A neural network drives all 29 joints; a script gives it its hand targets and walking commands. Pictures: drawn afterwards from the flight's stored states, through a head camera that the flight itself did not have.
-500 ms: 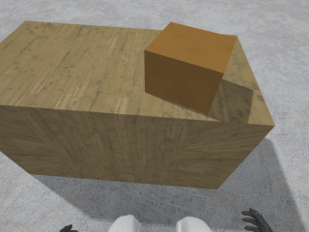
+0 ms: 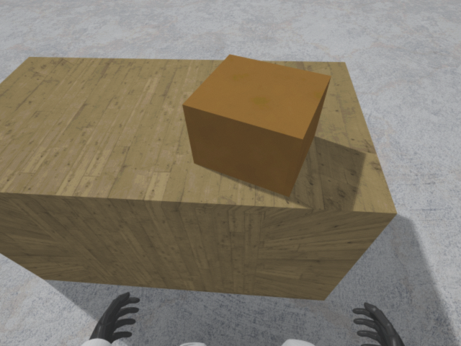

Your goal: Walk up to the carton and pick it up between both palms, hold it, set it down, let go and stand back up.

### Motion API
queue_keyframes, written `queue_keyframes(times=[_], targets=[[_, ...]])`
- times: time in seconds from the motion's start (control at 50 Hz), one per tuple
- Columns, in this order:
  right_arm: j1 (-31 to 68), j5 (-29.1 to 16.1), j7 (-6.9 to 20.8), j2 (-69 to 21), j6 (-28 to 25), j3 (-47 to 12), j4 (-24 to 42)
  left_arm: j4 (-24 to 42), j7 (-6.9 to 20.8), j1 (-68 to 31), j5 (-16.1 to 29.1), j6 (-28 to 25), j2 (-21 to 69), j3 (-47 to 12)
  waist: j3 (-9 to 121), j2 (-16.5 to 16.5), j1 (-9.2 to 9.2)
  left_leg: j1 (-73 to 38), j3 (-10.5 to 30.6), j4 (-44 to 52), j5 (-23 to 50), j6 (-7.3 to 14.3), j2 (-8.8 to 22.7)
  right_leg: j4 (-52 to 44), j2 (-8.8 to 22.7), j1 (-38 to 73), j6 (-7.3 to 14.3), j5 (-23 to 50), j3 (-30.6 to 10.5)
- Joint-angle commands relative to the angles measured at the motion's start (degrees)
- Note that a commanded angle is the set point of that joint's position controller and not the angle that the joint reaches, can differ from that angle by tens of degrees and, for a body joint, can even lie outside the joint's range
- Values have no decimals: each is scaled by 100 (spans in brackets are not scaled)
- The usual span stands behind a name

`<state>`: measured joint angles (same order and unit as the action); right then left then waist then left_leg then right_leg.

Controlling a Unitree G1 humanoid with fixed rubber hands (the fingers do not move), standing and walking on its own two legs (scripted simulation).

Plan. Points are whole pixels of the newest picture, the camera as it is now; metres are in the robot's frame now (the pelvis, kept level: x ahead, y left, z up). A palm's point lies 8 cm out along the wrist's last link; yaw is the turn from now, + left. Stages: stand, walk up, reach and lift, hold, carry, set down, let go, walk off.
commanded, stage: walk up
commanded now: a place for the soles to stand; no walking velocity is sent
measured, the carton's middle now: (258, 122) +0.58 -0.03 +0.03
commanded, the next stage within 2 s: none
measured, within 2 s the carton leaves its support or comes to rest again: neither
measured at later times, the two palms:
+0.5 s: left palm out of the picture +0.11 +0.26 -0.08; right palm out of the picture +0.11 -0.25 -0.09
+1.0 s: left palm out of the picture +0.12 +0.24 -0.12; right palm (388, 306) +0.20 -0.27 -0.10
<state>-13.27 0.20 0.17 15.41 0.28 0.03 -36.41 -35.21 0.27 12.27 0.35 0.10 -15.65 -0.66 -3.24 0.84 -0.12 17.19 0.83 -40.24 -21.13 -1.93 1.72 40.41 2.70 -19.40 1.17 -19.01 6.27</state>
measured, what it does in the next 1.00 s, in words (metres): steps on the spot: left foot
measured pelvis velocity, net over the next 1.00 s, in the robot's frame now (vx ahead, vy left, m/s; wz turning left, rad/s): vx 0.07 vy -0.02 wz -0.03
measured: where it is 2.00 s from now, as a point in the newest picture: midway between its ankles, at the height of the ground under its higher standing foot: outside the picture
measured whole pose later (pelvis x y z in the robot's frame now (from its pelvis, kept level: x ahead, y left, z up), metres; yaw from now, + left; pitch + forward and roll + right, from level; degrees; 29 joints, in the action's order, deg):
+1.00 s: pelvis +0.07 -0.02 -0.01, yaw -2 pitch -3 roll +0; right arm -13.3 1.7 -0.4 14.0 -0.6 0.6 -36.0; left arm -38.5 -0.4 21.4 -0.5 0.7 -16.0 0.4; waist -6.4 -0.2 -2.5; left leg 20.7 -3.4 -42.5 -17.7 1.3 1.1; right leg 44.7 0.0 -16.2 0.9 -25.0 2.9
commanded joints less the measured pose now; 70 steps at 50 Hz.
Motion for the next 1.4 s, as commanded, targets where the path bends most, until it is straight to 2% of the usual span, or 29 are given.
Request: queue_keyframes(times=[0.0, 0.26, 0.48, 0.5, 0.52, 0.54, 0.58, 0.62, 0.64, 0.66, 0.68, 0.7, 0.72, 0.74, 0.78, 0.82, 0.86, 0.9, 0.92, 0.94, 0.96, 0.98, 1.0, 1.02, 1.06, 1.08, 1.1, 1.2, 1.38], targets=[[-151, 20, -17, 789, -70, 248, 438, 527, -17, -37, -6, -130, -979, 273, 696, -288, 72, -411, 441, 681, 1569, 402, 325, -1310, 843, 267, 360, 1461, -1093], [-10, 5, 65, 807, -140, 277, 307, 436, 26, 46, -38, -138, -924, 325, 381, -133, 8, -136, 526, 1250, 966, 462, 351, -1675, 633, 269, 224, 118, -883], [-162, -17, 60, 851, -158, 270, 210, 282, 18, 259, -51, -135, -870, 323, 402, 83, -30, -15, 609, 1408, 1035, 466, 370, -1548, 513, 580, 167, 402, -721], [-879, 187, 36, 919, -209, 503, 171, 206, 132, 561, -239, -70, -1024, 487, 603, -129, 67, -430, 945, 1559, -1362, 743, 470, -880, 188, 358, 263, -1440, -495], [-1077, 246, -6, 1233, -212, 627, 107, 300, 189, 391, -288, -22, -886, 487, 112, 281, 208, -456, 1770, 2079, -2428, 1055, 905, -274, -31, -513, 157, -1602, -385], [-1119, 284, -65, 1500, -187, 727, 42, 432, 238, 277, -271, 4, -706, 477, -444, 805, 300, -546, 2584, 2606, -2928, 1482, 1502, 361, -250, -1265, 41, -1199, -229], [-1049, 356, -171, 1470, -182, 745, 66, 584, 283, 191, -264, 11, -661, 499, -840, 926, 429, -642, 3121, 2826, -2458, 1983, 2117, 1157, 149, -2111, -54, -1122, -736], [-722, 383, -203, 1397, -218, 699, 76, 661, 263, 348, -271, -38, -695, 556, -711, 919, 229, -430, 2773, 2588, -1764, 1906, 2149, 907, 449, -1738, -65, -1100, -1075], [-407, 369, -183, 1339, -224, 668, 113, 621, 261, 619, -261, -93, -700, 588, -538, 885, 13, -166, 2277, 2228, -1380, 1681, 1908, 328, 435, -1043, -25, -864, -1032], [-104, 328, -132, 1280, -203, 625, 151, 452, 266, 1125, -242, -164, -704, 644, -301, 801, -296, 506, 1502, 1757, -1337, 1359, 1499, -355, 168, 171, 26, -209, -686], [34, 266, -57, 945, -146, 479, 246, 209, 228, 1634, -224, -241, -805, 715, -158, 310, -514, 1322, 555, 893, -1162, 942, 848, -981, -224, 1383, 43, 123, -447], [-86, 165, 9, 386, -130, 284, 415, 182, 162, 1873, -305, -293, -1349, 842, -96, -1246, -624, 2125, -469, -901, -1232, 370, -28, -2084, 725, 1777, 397, -1400, -2433], [-110, 139, -61, 474, -107, 291, 518, 193, 87, 1932, -296, -243, -1679, 861, -256, -1495, -642, 2443, -149, -1919, -1701, 180, -321, -2739, 1680, 1581, 1009, -1298, -4229], [-141, 201, -121, 682, -72, 354, 509, 144, 25, 1863, -296, -197, -1522, 811, -401, -876, -541, 2443, 309, -2553, -1504, 170, -31, -2669, 2035, 1352, 1388, -671, -4493], [-287, 177, -140, 735, -66, 367, 443, 182, -92, 1618, -314, -181, -1321, 708, -582, -501, -411, 2381, 375, -3032, -1024, 136, 222, -2203, 2034, 1093, 1701, 1107, -3722], [-461, 217, -109, 688, -99, 357, 454, 216, -147, 1249, -322, -187, -1126, 573, -265, -499, -220, 1784, 336, -2397, -1020, 95, 369, -1893, 1819, 868, 1663, 2295, -2965], [-427, 156, -75, 497, -130, 298, 478, 210, -158, 1013, -289, -157, -1079, 475, -62, -674, -153, 1012, 41, -1158, -801, 78, 306, -1506, 1458, 724, 1398, 3636, -2192], [-640, 165, -67, 395, -153, 303, 412, 251, -136, 799, -199, -99, -1080, 408, 282, -837, 42, -199, -286, 173, 290, 217, 107, -870, 1080, 350, 945, 4035, -1551], [-851, 170, -68, 518, -179, 329, 384, 281, -103, 617, -111, -75, -1080, 362, 442, -735, 262, -943, -255, 988, 1476, 362, 75, -612, 909, -58, 613, 3663, -1393], [-860, 236, -82, 799, -211, 384, 405, 340, -51, 695, -24, -92, -911, 289, 630, -283, 309, -1564, 373, 1136, 2425, 578, 396, -314, 700, -573, 253, 2932, -1252], [-578, 162, -107, 1215, -205, 460, 501, 347, -36, 1013, 26, -75, -632, 214, 937, 477, 132, -1285, 1821, 1415, 3040, 1264, 1626, 584, 27, -411, -146, 1277, -730], [-535, 19, -115, 1239, -142, 468, 427, 229, -133, 1054, -10, 54, -698, 233, 922, 438, 156, -715, 2103, 1538, 3176, 1894, 2114, 892, -212, 104, -219, -747, -687], [-258, -6, -132, 1114, -109, 392, 473, 209, -167, 939, -39, 125, -625, 255, 543, 542, 116, -512, 1995, 1523, 3121, 1998, 2059, 915, -229, -119, -218, -1375, -821], [-39, 31, -158, 1072, -76, 357, 527, 179, -167, 999, -49, 137, -552, 242, 415, 621, 74, -449, 1754, 1422, 3211, 1912, 1985, 651, -173, -140, -214, -1355, -868], [429, -9, -114, 987, -37, 197, 618, 160, -150, 1208, -77, 14, -702, 306, 463, 528, -280, 259, 963, 1148, 2983, 1166, 1527, -847, 137, 793, -41, 462, -1137], [441, -77, -64, 831, -24, 174, 663, 168, -110, 968, -65, -57, -979, 392, 416, 135, -96, 130, 380, 924, 2118, 723, 825, -1162, 301, 540, 80, 1111, -1648], [412, -61, -65, 746, 3, 165, 594, 150, -61, 822, -4, -110, -1046, 413, 446, 87, 31, -451, 171, 754, 1750, 517, 544, -1228, 442, 98, 165, 1314, -1855], [503, 29, -40, 759, -66, 175, 386, 175, -38, 678, -15, -167, -769, 346, 593, -74, -6, -815, 205, 933, 2349, 614, 728, -1206, 292, 398, 93, 1976, -1539], [528, 39, -16, 774, -90, 191, 284, 261, 21, 478, -12, -154, -771, 384, 504, -159, -1, -790, -78, 1309, 1515, 488, 689, -1495, 218, 326, 149, 1485, -1674]])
